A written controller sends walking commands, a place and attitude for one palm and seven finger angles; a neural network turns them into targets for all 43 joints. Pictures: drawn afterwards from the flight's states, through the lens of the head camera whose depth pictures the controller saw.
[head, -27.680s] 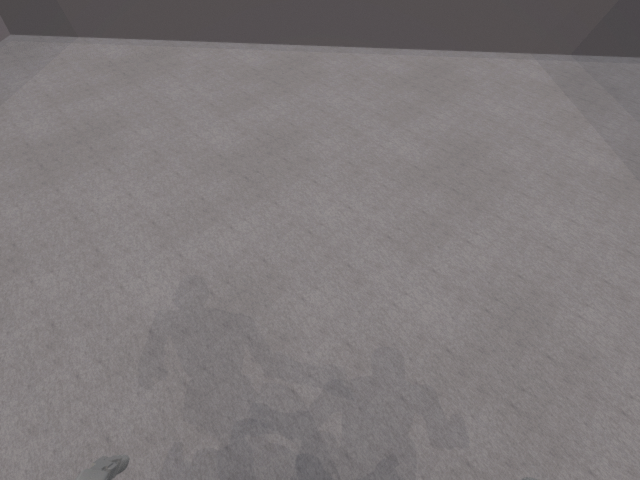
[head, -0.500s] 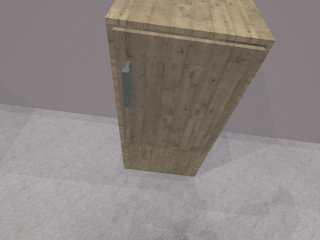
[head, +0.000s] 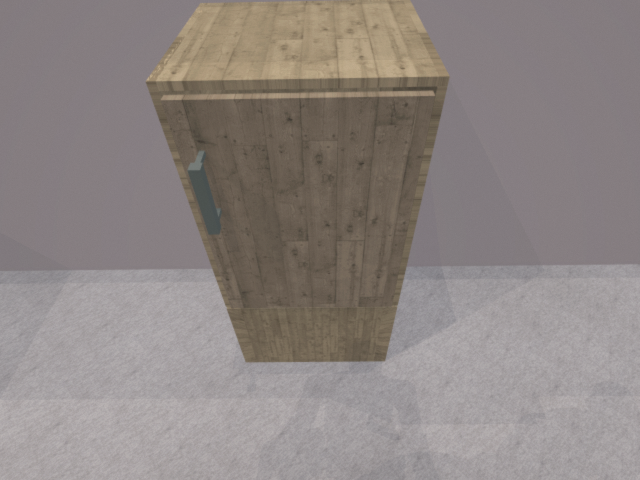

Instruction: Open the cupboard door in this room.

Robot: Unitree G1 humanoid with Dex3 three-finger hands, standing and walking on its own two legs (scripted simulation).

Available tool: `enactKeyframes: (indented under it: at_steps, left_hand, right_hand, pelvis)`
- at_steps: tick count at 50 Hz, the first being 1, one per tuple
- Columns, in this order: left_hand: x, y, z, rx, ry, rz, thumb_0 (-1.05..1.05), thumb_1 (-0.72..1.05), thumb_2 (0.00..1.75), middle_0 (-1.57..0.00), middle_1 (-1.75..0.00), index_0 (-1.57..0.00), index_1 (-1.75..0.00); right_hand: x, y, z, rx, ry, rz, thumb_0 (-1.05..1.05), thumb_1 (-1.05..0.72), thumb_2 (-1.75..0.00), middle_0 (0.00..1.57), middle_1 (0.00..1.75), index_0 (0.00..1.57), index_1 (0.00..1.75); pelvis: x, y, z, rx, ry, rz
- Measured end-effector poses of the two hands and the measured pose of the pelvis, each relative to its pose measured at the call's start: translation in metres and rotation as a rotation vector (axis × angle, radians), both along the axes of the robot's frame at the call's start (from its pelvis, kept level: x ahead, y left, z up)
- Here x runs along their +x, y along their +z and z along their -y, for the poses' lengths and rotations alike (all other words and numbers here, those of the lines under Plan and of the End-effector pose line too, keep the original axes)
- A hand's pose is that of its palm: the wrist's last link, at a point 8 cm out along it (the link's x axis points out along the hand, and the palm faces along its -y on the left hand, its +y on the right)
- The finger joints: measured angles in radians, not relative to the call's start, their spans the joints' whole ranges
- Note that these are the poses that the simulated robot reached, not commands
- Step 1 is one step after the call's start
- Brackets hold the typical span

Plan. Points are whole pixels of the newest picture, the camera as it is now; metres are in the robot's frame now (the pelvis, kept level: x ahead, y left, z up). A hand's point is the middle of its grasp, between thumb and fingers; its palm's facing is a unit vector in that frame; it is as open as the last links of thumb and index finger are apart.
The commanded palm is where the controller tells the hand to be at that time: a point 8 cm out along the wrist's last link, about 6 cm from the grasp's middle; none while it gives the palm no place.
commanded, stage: come to a stop and stand still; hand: left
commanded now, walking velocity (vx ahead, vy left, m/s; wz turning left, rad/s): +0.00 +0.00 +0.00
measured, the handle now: (208, 193) +0.59 +0.23 +0.02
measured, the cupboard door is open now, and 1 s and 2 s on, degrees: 0 0 0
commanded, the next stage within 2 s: look again from close up in 0.30 s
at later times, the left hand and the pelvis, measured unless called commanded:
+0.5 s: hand out of the picture -0.01 +0.15 -0.18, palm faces +0.04 -0.99 -0.16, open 7.4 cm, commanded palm none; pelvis +0.02 +0.00 +0.00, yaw +0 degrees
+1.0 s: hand out of the picture -0.04 +0.24 -0.18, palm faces +0.04 -0.98 -0.20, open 7.4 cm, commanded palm none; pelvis -0.03 +0.05 +0.00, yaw +0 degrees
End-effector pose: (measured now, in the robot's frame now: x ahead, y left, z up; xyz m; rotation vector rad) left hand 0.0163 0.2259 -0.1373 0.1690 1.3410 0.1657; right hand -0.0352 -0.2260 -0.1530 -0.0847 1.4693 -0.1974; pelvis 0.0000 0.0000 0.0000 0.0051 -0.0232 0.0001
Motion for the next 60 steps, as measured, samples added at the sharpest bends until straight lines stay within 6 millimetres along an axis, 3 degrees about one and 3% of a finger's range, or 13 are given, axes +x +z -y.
enactKeyframes:
  at_steps: [5,10,15,21,29,35,41,49,55,60]
  left_hand:
    - [-0.006,-0.006,0.013,-0.013,0.01,-0.019,0.02,0.94,0.9,-0.2,-0.29,-0.2,-0.3]
    - [-0.018,-0.01,0.025,-0.04,0.031,-0.061,0.02,0.94,0.9,-0.2,-0.29,-0.2,-0.3]
    - [-0.029,-0.011,0.034,-0.067,0.052,-0.103,0.01,0.92,0.9,-0.2,-0.29,-0.2,-0.3]
    - [-0.032,-0.012,0.036,-0.076,0.065,-0.123,0.01,0.91,0.9,-0.2,-0.29,-0.2,-0.3]
    - [-0.022,-0.023,0.007,-0.06,0.038,-0.055,0.01,0.91,0.9,-0.2,-0.3,-0.2,-0.3]
    - [-0.011,-0.025,-0.022,-0.046,0.029,0.031,0.01,0.91,0.9,-0.2,-0.29,-0.2,-0.3]
    - [-0.019,-0.02,-0.045,-0.03,0.011,0.052,0.01,0.91,0.9,-0.19,-0.29,-0.2,-0.3]
    - [-0.054,-0.015,-0.059,-0.015,0.015,0.001,0.01,0.91,0.9,-0.19,-0.29,-0.2,-0.3]
    - [-0.092,-0.01,-0.051,-0.024,0.041,-0.078,0.01,0.91,0.9,-0.19,-0.29,-0.2,-0.3]
    - [-0.128,-0.007,-0.032,-0.047,0.096,-0.138,0.01,0.91,0.9,-0.19,-0.29,-0.2,-0.3]
  right_hand:
    - [-0.012,0.0,-0.001,0.01,0.001,-0.037,0.01,-0.91,-0.9,0.2,0.3,0.2,0.3]
    - [-0.012,0.003,-0.003,0.02,0.015,-0.064,0.01,-0.91,-0.9,0.2,0.3,0.2,0.3]
    - [0.003,0.004,-0.005,0.017,0.032,-0.058,0.0,-0.91,-0.9,0.2,0.3,0.2,0.3]
    - [0.034,0.004,-0.006,0.004,0.052,-0.005,0.0,-0.91,-0.9,0.2,0.3,0.2,0.3]
    - [0.089,0.013,-0.008,-0.079,0.077,0.212,0.02,-0.93,-0.9,0.2,0.3,0.2,0.3]
    - [0.104,0.019,-0.03,-0.078,0.116,0.298,0.01,-0.92,-0.9,0.2,0.3,0.2,0.3]
    - [0.092,0.022,-0.045,-0.066,0.12,0.319,0.0,-0.93,-0.9,0.2,0.3,0.2,0.3]
    - [0.046,0.019,-0.044,-0.065,0.111,0.225,0.0,-0.93,-0.9,0.2,0.3,0.2,0.3]
    - [0.01,0.017,-0.04,-0.051,0.093,0.126,0.0,-0.92,-0.9,0.2,0.3,0.2,0.3]
    - [-0.004,0.016,-0.033,-0.04,0.096,0.072,0.01,-0.91,-0.9,0.2,0.3,0.2,0.3]
  pelvis:
    - [0.001,-0.002,0.011,-0.007,0.011,0.01]
    - [0.002,-0.001,0.016,-0.01,0.014,0.009]
    - [0.006,-0.001,0.015,-0.01,0.017,0.003]
    - [0.015,-0.001,0.01,-0.011,0.01,-0.008]
    - [0.018,-0.008,-0.016,-0.013,-0.001,0.009]
    - [0.007,-0.01,-0.031,-0.025,-0.004,0.026]
    - [-0.009,-0.007,-0.044,-0.025,-0.003,0.024]
    - [-0.027,-0.005,-0.051,-0.019,0.002,0.009]
    - [-0.033,-0.001,-0.047,-0.018,0.014,-0.003]
    - [-0.037,0.001,-0.037,-0.017,0.028,-0.007]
